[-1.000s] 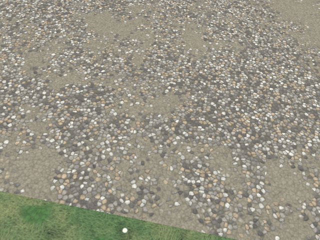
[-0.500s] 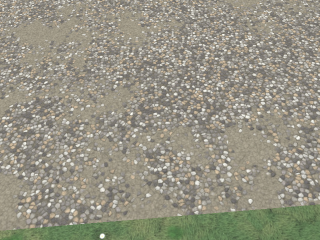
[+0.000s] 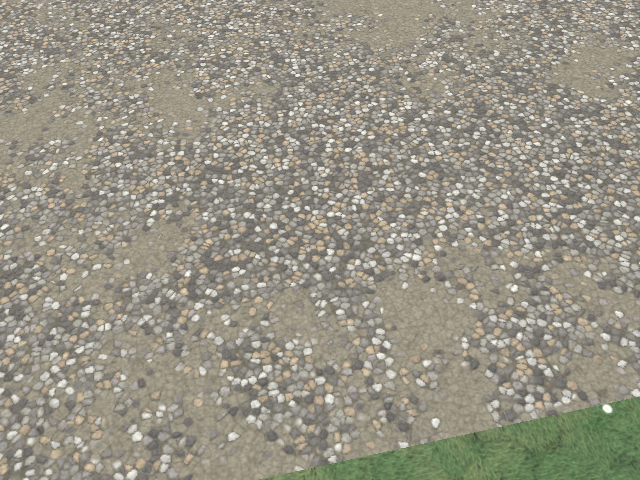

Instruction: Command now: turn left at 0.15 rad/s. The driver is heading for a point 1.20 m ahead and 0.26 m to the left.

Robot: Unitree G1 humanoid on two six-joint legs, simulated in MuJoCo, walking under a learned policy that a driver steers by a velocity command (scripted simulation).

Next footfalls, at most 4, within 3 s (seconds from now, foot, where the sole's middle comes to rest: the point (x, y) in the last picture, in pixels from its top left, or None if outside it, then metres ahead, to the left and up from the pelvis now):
0.82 right None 0.11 -0.06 -0.77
1.24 left None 0.33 0.30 -0.77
1.78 right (276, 400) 0.68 0.14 -0.77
2.28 left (203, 296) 0.97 0.34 -0.77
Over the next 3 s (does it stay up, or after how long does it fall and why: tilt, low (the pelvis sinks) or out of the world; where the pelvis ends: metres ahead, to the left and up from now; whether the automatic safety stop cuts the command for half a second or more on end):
stays up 1.11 0.18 0.00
